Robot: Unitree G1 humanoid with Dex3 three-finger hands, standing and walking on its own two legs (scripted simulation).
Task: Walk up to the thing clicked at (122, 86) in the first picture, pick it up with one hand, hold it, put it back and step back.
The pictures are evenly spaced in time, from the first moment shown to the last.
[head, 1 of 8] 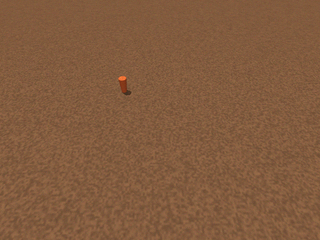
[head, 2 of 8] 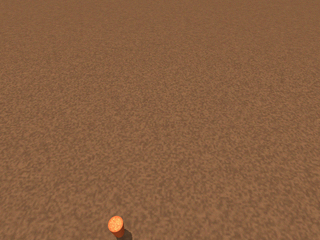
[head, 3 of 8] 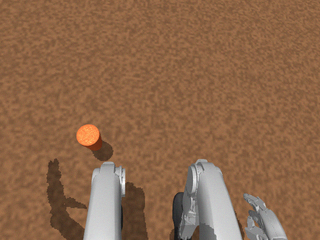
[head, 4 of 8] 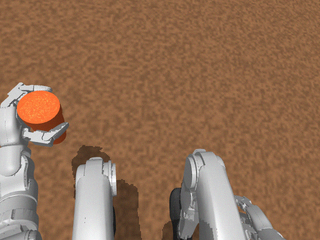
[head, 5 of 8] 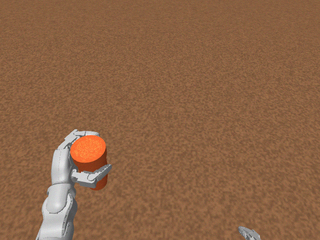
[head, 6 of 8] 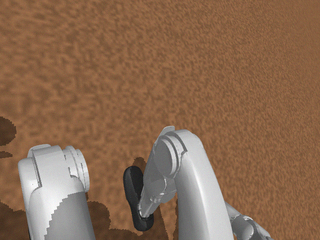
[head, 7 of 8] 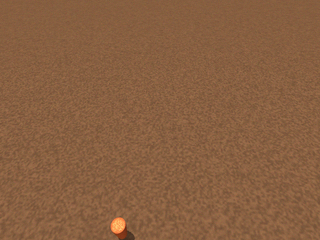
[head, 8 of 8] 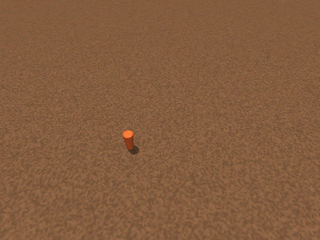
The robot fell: no
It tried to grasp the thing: yes
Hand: left
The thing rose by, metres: 0.68
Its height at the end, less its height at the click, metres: +0.00
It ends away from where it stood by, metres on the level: 0.01
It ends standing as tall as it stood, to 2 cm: yes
